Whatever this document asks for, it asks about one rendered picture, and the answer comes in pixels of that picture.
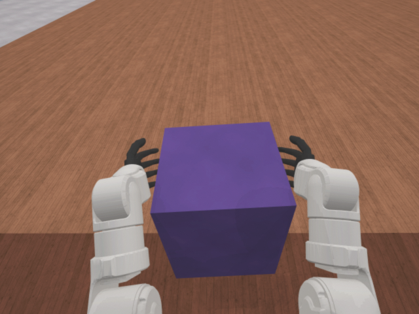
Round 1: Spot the right robot upper arm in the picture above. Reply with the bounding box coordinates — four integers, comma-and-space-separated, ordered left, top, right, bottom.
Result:
299, 277, 380, 314

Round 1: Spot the robot left forearm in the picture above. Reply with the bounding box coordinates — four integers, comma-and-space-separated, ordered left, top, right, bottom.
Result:
87, 164, 151, 314

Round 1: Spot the robot right hand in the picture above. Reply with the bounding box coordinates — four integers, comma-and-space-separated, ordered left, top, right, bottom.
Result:
278, 135, 315, 188

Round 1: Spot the left robot upper arm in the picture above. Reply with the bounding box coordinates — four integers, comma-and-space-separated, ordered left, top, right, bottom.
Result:
89, 283, 162, 314

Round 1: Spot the robot left hand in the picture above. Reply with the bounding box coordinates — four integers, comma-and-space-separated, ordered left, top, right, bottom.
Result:
124, 138, 160, 188

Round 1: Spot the robot right forearm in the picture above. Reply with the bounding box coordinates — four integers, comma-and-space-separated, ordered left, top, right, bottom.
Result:
293, 159, 381, 314

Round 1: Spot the carton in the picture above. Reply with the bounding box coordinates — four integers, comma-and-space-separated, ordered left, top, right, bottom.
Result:
150, 122, 297, 279

